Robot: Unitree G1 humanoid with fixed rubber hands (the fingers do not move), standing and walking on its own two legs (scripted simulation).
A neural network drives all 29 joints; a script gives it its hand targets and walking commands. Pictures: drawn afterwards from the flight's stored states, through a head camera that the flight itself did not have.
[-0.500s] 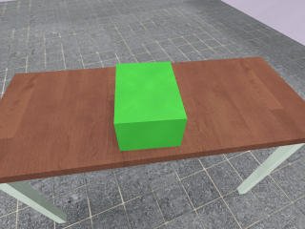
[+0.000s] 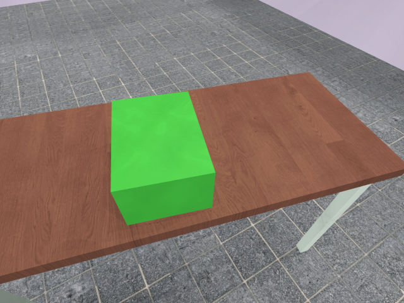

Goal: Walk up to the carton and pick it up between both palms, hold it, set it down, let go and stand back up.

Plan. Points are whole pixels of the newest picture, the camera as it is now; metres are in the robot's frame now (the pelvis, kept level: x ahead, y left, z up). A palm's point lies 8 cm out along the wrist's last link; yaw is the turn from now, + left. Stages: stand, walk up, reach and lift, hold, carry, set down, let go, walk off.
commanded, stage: walk up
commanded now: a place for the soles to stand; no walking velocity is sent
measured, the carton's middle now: (160, 152) +0.45 +0.11 +0.02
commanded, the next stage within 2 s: reach and lift in 1.84 s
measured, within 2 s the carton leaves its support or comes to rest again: neither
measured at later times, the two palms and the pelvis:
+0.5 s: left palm out of the picture +0.05 +0.24 -0.13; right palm out of the picture +0.02 -0.26 -0.14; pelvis +0.01 -0.01 +0.00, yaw -1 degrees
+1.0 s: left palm out of the picture +0.01 +0.26 -0.13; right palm out of the picture +0.01 -0.23 -0.14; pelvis -0.02 +0.02 +0.00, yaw -1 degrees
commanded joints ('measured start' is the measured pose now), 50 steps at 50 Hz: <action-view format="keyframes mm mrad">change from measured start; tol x8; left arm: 1 70 133 26 -38 -13 -13 10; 50 -8 134 -8 24 2 -7 27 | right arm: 1 21 -136 -29 -45 5 -6 -8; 50 -11 -151 -35 27 22 24 -12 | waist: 1 7 6 -12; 22 0 -83 20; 50 8 7 41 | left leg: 1 150 147 -144 -42 305 87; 7 101 114 -154 -24 197 70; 13 212 173 -177 -54 306 103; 23 101 74 -141 -25 75 45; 30 173 116 -139 -49 352 54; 38 203 109 -150 -98 217 44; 40 240 135 -167 -123 311 62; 50 129 159 -165 -194 94 91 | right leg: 1 -126 -115 80 -68 464 13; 13 -151 -96 98 -23 447 4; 22 -87 -141 230 -183 421 -13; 28 -107 -98 143 -135 463 -18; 32 -46 -154 196 -163 660 -5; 37 -48 -147 177 -185 577 -11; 42 -121 -104 76 -115 330 -12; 50 -125 -104 80 -127 259 -29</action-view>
